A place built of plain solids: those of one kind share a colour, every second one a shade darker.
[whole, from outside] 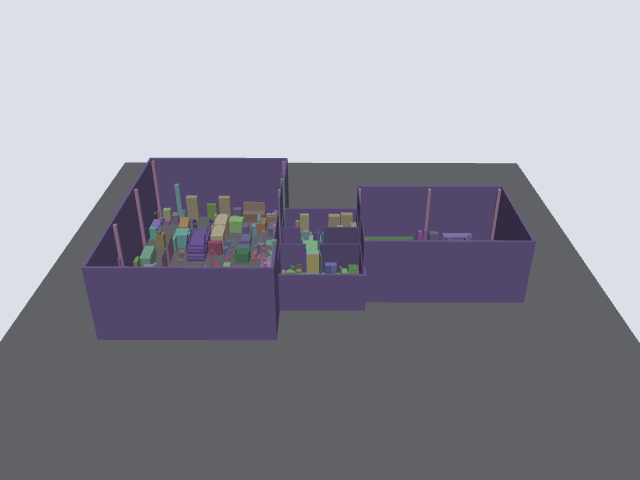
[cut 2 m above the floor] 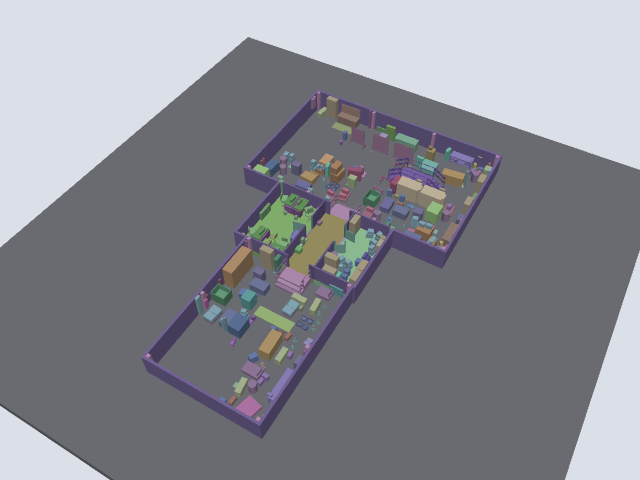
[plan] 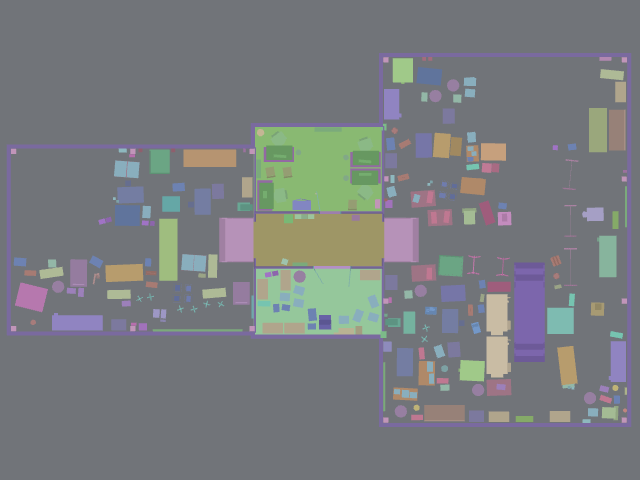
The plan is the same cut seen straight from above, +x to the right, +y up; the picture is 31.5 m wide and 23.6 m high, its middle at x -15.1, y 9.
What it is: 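A firm's repair and maintenance workshop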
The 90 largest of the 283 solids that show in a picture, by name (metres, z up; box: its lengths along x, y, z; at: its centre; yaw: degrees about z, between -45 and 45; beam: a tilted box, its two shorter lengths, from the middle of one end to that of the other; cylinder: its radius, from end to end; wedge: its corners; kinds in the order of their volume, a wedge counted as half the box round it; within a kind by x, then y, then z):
{
 "wall_1": {"box": [0.2, 9.4, 5.35], "at": [-30.4, 9.0, 2.62]},
 "wall_2": {"box": [12.2, 0.2, 5.35], "at": [-24.4, 4.4, 2.62]},
 "wall_3": {"box": [12.2, 0.2, 5.35], "at": [-24.4, 13.6, 2.62]},
 "wall_4": {"box": [0.2, 1.25, 3.16], "at": [-18.4, 14.12, 1.53]},
 "wall_5": {"box": [0.06, 3.21, 5.35], "at": [-18.33, 6.11, 2.62]},
 "wall_6": {"box": [0.06, 3.21, 5.35], "at": [-18.33, 11.89, 2.62]},
 "wall_7": {"box": [0.06, 3.21, 3.16], "at": [-18.27, 6.04, 1.53]},
 "wall_8": {"box": [0.06, 3.21, 3.16], "at": [-18.27, 11.96, 1.53]},
 "wall_9": {"box": [2.85, 0.06, 3.16], "at": [-16.87, 7.62, 1.53]},
 "wall_10": {"box": [2.85, 0.06, 3.16], "at": [-16.87, 7.68, 1.53]},
 "wall_11": {"box": [3.15, 0.06, 3.16], "at": [-16.72, 10.32, 1.53]},
 "wall_12": {"box": [3.15, 0.06, 3.16], "at": [-16.72, 10.38, 1.53]},
 "wall_13": {"box": [6.5, 0.2, 3.16], "at": [-15.25, 4.25, 1.53]},
 "wall_14": {"box": [6.5, 0.2, 3.16], "at": [-15.25, 14.65, 1.53]},
 "wall_15": {"box": [2.06, 0.06, 3.16], "at": [-13.03, 10.32, 1.53]},
 "wall_16": {"box": [2.06, 0.06, 3.16], "at": [-13.03, 10.38, 1.53]},
 "wall_17": {"box": [0.2, 4.55, 5.95], "at": [-12.1, 2.08, 2.92]},
 "wall_18": {"box": [0.2, 3.65, 5.95], "at": [-12.1, 16.38, 2.92]},
 "wall_19": {"box": [0.06, 3.3, 3.16], "at": [-12.03, 6.0, 1.53]},
 "wall_20": {"box": [0.06, 4.2, 3.16], "at": [-12.03, 12.45, 1.53]},
 "wall_21": {"box": [0.06, 3.42, 5.95], "at": [-11.97, 6.0, 2.92]},
 "wall_22": {"box": [0.06, 4.32, 5.95], "at": [-11.97, 12.45, 2.92]},
 "wall_23": {"box": [12.4, 0.2, 5.95], "at": [-6.0, -0.1, 2.92]},
 "wall_24": {"box": [12.4, 0.2, 5.95], "at": [-6.0, 18.1, 2.92]},
 "wall_25": {"box": [0.2, 18.4, 5.95], "at": [0.1, 9.0, 2.92]},
 "raised_floor_office_1": {"box": [6.43, 4.33, 0.56], "at": [-15.15, 12.45, 0.23]},
 "raised_floor_stores_1": {"box": [6.43, 3.43, 0.56], "at": [-15.15, 6.0, 0.23]},
 "shelving_bay_1": {"box": [0.52, 1.01, 2.21], "at": [-18.67, 11.59, 1.06]},
 "shelving_bay_2": {"box": [0.53, 1.01, 2.27], "at": [-17.92, 6.58, 1.6]},
 "shelving_bay_3": {"box": [1.01, 0.53, 2.34], "at": [-17.43, 4.67, 1.63]},
 "shelving_bay_4": {"box": [0.5, 1.01, 2.24], "at": [-16.79, 7.03, 1.58]},
 "shelving_bay_5": {"box": [1.01, 0.53, 2.19], "at": [-16.36, 4.67, 1.55]},
 "shelving_bay_6": {"box": [1.01, 0.52, 2.19], "at": [-12.62, 7.28, 1.55]},
 "shelving_bay_7": {"box": [1.01, 0.51, 2.29], "at": [-6.3, 0.31, 1.1]},
 "shelving_bay_8": {"box": [1.01, 0.54, 2.32], "at": [-3.3, 0.32, 1.11]},
 "shelving_bay_9": {"box": [0.53, 1.01, 2.25], "at": [-0.32, 16.27, 1.07]},
 "raised_floor_corridor_1": {"box": [6.43, 2.83, 0.56], "at": [-15.15, 9.0, 0.23]},
 "tank_1": {"box": [1.04, 1.84, 1.55], "at": [-6.4, 5.42, 0.72]},
 "tank_2": {"box": [1.04, 1.84, 1.55], "at": [-6.39, 3.33, 0.72]},
 "bar_rack_1": {"box": [2.6, 0.86, 1.93], "at": [-20.52, 13.02, 0.92]},
 "gearbox_1": {"box": [1.84, 0.83, 1.03], "at": [-24.72, 7.38, 0.46], "yaw": 2.3},
 "gearbox_2": {"box": [0.8, 1.2, 0.66], "at": [-9.11, 13.65, 0.28], "yaw": -4.4},
 "gearbox_3": {"box": [0.8, 1.86, 1.03], "at": [-2.93, 2.83, 0.46], "yaw": 6.7},
 "tool_cabinet_1": {"box": [0.74, 0.55, 1.1], "at": [-25.0, 4.83, 0.5]},
 "tool_cabinet_2": {"box": [0.59, 0.74, 1.15], "at": [-20.12, 11.39, 0.52], "yaw": 1.4},
 "tool_cabinet_3": {"box": [0.58, 0.74, 1.1], "at": [-11.6, 12.9, 0.5]},
 "tool_cabinet_4": {"box": [0.6, 0.74, 1.15], "at": [-11.59, 6.91, 0.52]},
 "tool_cabinet_5": {"box": [0.59, 0.74, 1.15], "at": [-8.77, 15.09, 0.52], "yaw": 0.4},
 "tool_cabinet_6": {"box": [0.61, 0.74, 1.15], "at": [-8.51, 3.61, 0.52], "yaw": 4.4},
 "tool_cabinet_7": {"box": [0.74, 0.57, 1.1], "at": [-7.41, 0.34, 0.5]},
 "staging_1": {"box": [1.5, 2.5, 0.9], "at": [-4.8, 5.45, 0.4]},
 "big_motor_1": {"box": [1.29, 0.8, 0.74], "at": [-24.41, 11.21, 0.32], "yaw": 2.0},
 "big_motor_2": {"box": [0.8, 1.29, 0.7], "at": [-20.87, 10.88, 0.3], "yaw": 0.5},
 "big_motor_3": {"box": [0.8, 1.39, 0.79], "at": [-10.93, 2.99, 0.35], "yaw": -0.7},
 "big_motor_4": {"box": [0.8, 1.19, 0.69], "at": [-8.7, 5.02, 0.3], "yaw": -0.6},
 "crate_1": {"box": [1.2, 0.6, 0.95], "at": [-10.9, 1.43, 0.42], "yaw": -3.0},
 "crate_2": {"box": [0.8, 1.2, 0.95], "at": [-9.85, 2.45, 0.42], "yaw": -1.2},
 "crate_3": {"box": [1.0, 0.6, 0.7], "at": [-7.6, 11.75, 1.25], "yaw": -3.3},
 "crate_4": {"box": [1.2, 0.8, 0.95], "at": [-7.58, 11.65, 0.42], "yaw": -5.7},
 "ibc_1": {"box": [1.0, 1.2, 1.21], "at": [-11.02, 17.34, 0.56]},
 "ibc_2": {"box": [1.2, 1.0, 1.21], "at": [-7.61, 2.57, 0.56], "yaw": -2.8},
 "door_landing_1": {"box": [1.1, 2.2, 0.56], "at": [-18.91, 9.0, 0.23]},
 "door_landing_2": {"box": [1.1, 2.2, 0.56], "at": [-11.39, 9.0, 0.23]},
 "workbench_1": {"box": [2.0, 0.8, 0.79], "at": [-8.98, 0.49, 0.34]},
 "workbench_2": {"box": [0.8, 2.0, 0.79], "at": [-0.49, 14.4, 0.34]},
 "pallet_load_1": {"box": [1.23, 1.02, 1.08], "at": [-24.57, 10.2, 0.49], "yaw": -0.3},
 "pallet_load_2": {"box": [1.2, 0.8, 0.95], "at": [-9.72, 17.05, 0.42], "yaw": -5.7},
 "drums_bund_1": {"box": [1.3, 1.3, 1.24], "at": [-3.27, 5.03, 0.57]},
 "steel_column_1": {"box": [0.26, 0.26, 5.75], "at": [-11.86, 6.0, 2.83]},
 "steel_column_2": {"box": [0.26, 0.26, 5.75], "at": [-0.14, 0.14, 2.83]},
 "steel_column_3": {"box": [0.26, 0.26, 5.75], "at": [-0.14, 6.0, 2.83]},
 "steel_column_4": {"box": [0.26, 0.26, 5.75], "at": [-0.14, 12.0, 2.83]},
 "steel_column_5": {"box": [0.26, 0.26, 5.75], "at": [-0.14, 17.86, 2.83]},
 "weld_table_1": {"box": [0.84, 2.04, 1.1], "at": [-0.95, 8.18, 0.5]},
 "picking_trolley_1": {"box": [0.5, 1.14, 1.22], "at": [-6.88, 10.33, 0.56], "yaw": 18.3},
 "picking_trolley_2": {"box": [1.14, 0.5, 1.22], "at": [-6.29, 6.7, 0.56], "yaw": 0.3},
 "parts_trays_1": {"box": [0.8, 1.2, 0.44], "at": [-10.0, 13.65, 0.17], "yaw": 0.3},
 "parts_trays_2": {"box": [1.2, 0.8, 0.6], "at": [-8.55, 6.38, 0.25], "yaw": 2.8},
 "offcuts_bin_1": {"box": [0.88, 0.77, 1.23], "at": [-22.42, 10.77, 0.57]},
 "wheelie_bin_1": {"box": [0.55, 0.67, 1.12], "at": [-7.75, 10.1, 0.51], "yaw": 1.8},
 "wheelie_bin_2": {"box": [0.67, 0.55, 1.12], "at": [-0.9, 0.5, 0.51], "yaw": -2.0},
 "pallet_stack_1": {"box": [1.23, 0.85, 0.77], "at": [-6.57, 13.33, 0.34], "yaw": -0.7},
 "gas_bottles_1": {"box": [0.87, 0.3, 1.5], "at": [-5.04, 0.2, 0.7]},
 "gas_bottles_2": {"box": [0.3, 0.87, 1.5], "at": [-0.57, 9.97, 0.7]},
 "pier_1": {"box": [0.3, 0.34, 5.95], "at": [-11.98, 4.35, 2.92]},
 "fume_extractor_1": {"box": [0.65, 0.65, 1.38], "at": [-1.45, 5.6, 0.64], "yaw": -1.6},
 "welder_set_1": {"box": [0.83, 0.66, 1.02], "at": [-1.57, 10.26, 0.46], "yaw": 1.1},
 "boiler_1": {"box": [0.78, 0.32, 2.2], "at": [-13.8, 4.51, 1.56]},
 "dunnage_1": {"box": [1.39, 1.17, 0.3], "at": [-29.29, 6.18, 0.1], "yaw": -13.9},
 "cupboard_steel_low_1": {"box": [0.92, 0.45, 1.05], "at": [-16.0, 10.7, 0.98]}
}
